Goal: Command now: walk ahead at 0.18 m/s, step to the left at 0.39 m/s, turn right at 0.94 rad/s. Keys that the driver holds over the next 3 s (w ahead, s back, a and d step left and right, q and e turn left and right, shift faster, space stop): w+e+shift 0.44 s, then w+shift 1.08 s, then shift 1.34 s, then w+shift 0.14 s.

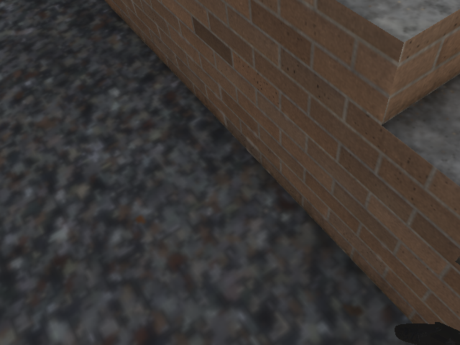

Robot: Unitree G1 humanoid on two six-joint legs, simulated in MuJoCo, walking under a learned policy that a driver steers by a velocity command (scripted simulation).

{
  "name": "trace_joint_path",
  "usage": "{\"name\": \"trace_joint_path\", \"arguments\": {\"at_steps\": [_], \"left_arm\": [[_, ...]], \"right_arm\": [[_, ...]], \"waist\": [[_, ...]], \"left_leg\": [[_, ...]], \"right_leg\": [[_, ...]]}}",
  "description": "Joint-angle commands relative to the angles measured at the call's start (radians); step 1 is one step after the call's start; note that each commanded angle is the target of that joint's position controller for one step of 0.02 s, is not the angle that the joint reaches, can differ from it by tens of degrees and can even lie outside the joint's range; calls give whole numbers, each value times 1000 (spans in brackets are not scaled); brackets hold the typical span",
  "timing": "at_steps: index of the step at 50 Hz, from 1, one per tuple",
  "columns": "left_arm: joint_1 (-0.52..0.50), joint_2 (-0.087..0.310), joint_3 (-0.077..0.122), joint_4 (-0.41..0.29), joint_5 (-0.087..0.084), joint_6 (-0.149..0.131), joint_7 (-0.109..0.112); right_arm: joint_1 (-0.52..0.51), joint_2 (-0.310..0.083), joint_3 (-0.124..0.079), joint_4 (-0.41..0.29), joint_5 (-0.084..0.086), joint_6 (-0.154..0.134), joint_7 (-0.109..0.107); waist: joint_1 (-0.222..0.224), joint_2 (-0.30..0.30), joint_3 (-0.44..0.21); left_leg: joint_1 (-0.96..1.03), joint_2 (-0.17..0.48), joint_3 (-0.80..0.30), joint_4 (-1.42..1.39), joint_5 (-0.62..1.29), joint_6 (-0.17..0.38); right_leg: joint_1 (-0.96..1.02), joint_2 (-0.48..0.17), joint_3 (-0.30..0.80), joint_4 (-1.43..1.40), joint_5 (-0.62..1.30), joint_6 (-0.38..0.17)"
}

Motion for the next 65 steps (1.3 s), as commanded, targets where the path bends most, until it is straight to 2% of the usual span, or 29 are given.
{"name": "trace_joint_path", "arguments": {"at_steps": [1,4,6,7,8,10,12,13,17,24,25,28,29,30,31,32,36,41,46,48,49,50,52,53,55,60,63,64,65], "left_arm": [[-106,238,87,-105,-15,15,10],[-186,197,80,-122,-15,0,5],[35,12,31,-84,34,-10,-22],[174,-21,16,-106,16,-7,-21],[164,61,41,-85,-20,-15,-15],[-33,165,74,-63,-20,10,1],[-79,172,78,-68,2,43,4],[-124,179,80,-83,-10,60,-17],[-172,107,56,-121,-26,70,-53],[-253,35,42,-140,-5,58,-88],[-16,57,49,-37,-37,21,-82],[136,78,66,90,15,-4,-29],[144,64,56,76,35,-19,-27],[158,104,48,48,35,-40,-25],[86,237,69,-20,39,-64,-4],[59,248,79,-21,32,-72,-9],[-126,129,37,-1,3,-56,6],[-67,141,47,21,5,-54,29],[-103,192,71,28,-20,-23,25],[-40,106,43,51,-8,-21,23],[-30,35,21,25,42,-21,26],[-122,6,4,-42,42,-37,35],[-182,91,21,-13,-9,-66,16],[-188,72,16,9,4,-65,14],[-188,36,-2,20,23,-56,18],[-117,17,-37,47,-9,-62,16],[-12,56,-21,99,15,-64,14],[28,127,-6,89,26,-58,24],[29,199,13,73,42,-62,36]], "right_arm": [[57,-59,-27,-37,25,-21,9],[162,-127,-70,13,47,-28,-16],[174,-193,-74,3,9,-41,-32],[148,-318,-100,-21,-9,-33,-32],[105,-302,-107,-13,0,-31,-34],[14,-129,-61,-14,1,-22,-62],[-36,-114,-51,8,3,-30,-85],[-43,-126,-58,1,24,-56,-106],[5,-146,-64,50,12,-48,-148],[-47,-207,-94,84,17,-16,-129],[10,-239,-100,97,47,-27,-109],[9,-73,-51,89,13,31,-86],[-36,-56,-40,65,27,28,-72],[-80,-36,-30,-1,16,21,-64],[77,-13,-19,24,11,6,-48],[-2,-93,-33,17,41,10,-52],[50,-158,-60,50,14,63,-73],[19,-59,-23,42,20,53,-58],[119,-84,-39,55,35,26,-29],[240,-134,-68,109,30,6,-40],[295,-231,-84,108,19,0,-39],[341,-295,-94,127,-5,-9,-37],[279,-177,-63,143,19,-34,-53],[203,-169,-60,140,32,-33,-66],[110,-168,-58,129,38,-15,-91],[67,-163,-54,102,39,21,-104],[89,-92,-29,102,41,29,-84],[47,-61,-12,61,11,23,-79],[40,-143,-27,33,14,27,-78]], "waist": [[-44,-233,-125],[-121,-235,-137],[-32,107,-254],[69,418,-308],[61,437,-279],[13,149,-167],[22,112,-156],[-1,44,-168],[-22,109,-238],[-47,89,-165],[3,225,-330],[44,45,-98],[85,-126,-12],[62,-278,-11],[-26,-261,-189],[36,-173,-222],[-56,-259,-81],[0,-254,-102],[-28,-273,-107],[-62,-131,-166],[-60,128,-238],[-78,453,-249],[-65,209,-237],[-28,114,-217],[7,95,-194],[10,135,-196],[49,-30,-209],[66,-253,-191],[61,-295,-196]], "left_leg": [[337,-61,100,-188,88,-20],[447,-30,90,-406,113,-5],[726,178,-56,-383,455,101],[746,380,-374,-482,668,258],[641,386,-447,-608,349,315],[488,264,-122,-602,135,258],[426,213,69,-564,291,248],[514,329,-25,-510,580,248],[673,363,69,-546,449,271],[578,351,239,-638,189,294],[469,245,293,-724,-569,250],[181,68,475,-361,-445,210],[37,51,447,-103,-454,161],[-254,54,320,212,-556,112],[-267,16,188,396,-510,38],[-197,31,86,475,-450,12],[1,26,87,401,-120,-2],[102,34,138,24,-78,-14],[318,-8,221,-295,-76,38],[535,-42,239,-491,40,93],[707,120,76,-431,517,168],[745,231,-176,-542,653,370],[679,231,-81,-544,518,371],[659,191,-8,-522,534,330],[571,157,51,-529,605,325],[493,155,38,-545,424,349],[316,52,98,-381,110,257],[53,-20,122,-122,-315,175],[-15,-98,69,134,-490,104]], "right_leg": [[-155,-75,144,-167,92,-105],[-93,-75,195,-11,74,-54],[-270,106,12,461,-460,-4],[-445,166,-71,792,-572,47],[-517,55,-151,986,-437,61],[-487,-16,-194,988,-237,69],[-375,-48,-200,907,-146,80],[-424,-76,-119,916,-111,87],[-500,-88,-135,784,-101,106],[-375,-121,-248,474,-98,98],[-115,-57,-343,431,-213,50],[185,53,-433,105,-17,-36],[234,1,-314,-50,9,-65],[322,-229,6,24,408,-116],[234,-563,407,-74,745,-338],[77,-587,468,-191,473,-401],[-119,-313,9,-210,250,-167],[46,-295,-108,-182,363,-139],[12,-303,-105,-125,342,-126],[-17,-192,-178,73,381,-75],[-181,-67,-247,347,-22,-17],[-460,103,-292,646,-440,27],[-474,32,-172,788,-404,-20],[-451,-6,-211,726,-335,-18],[-356,-18,-274,591,-260,0],[-120,-29,-270,174,-55,-50],[200,-55,-243,-76,184,-89],[349,-306,64,-85,375,-159],[171,-552,426,-264,269,-345]]}}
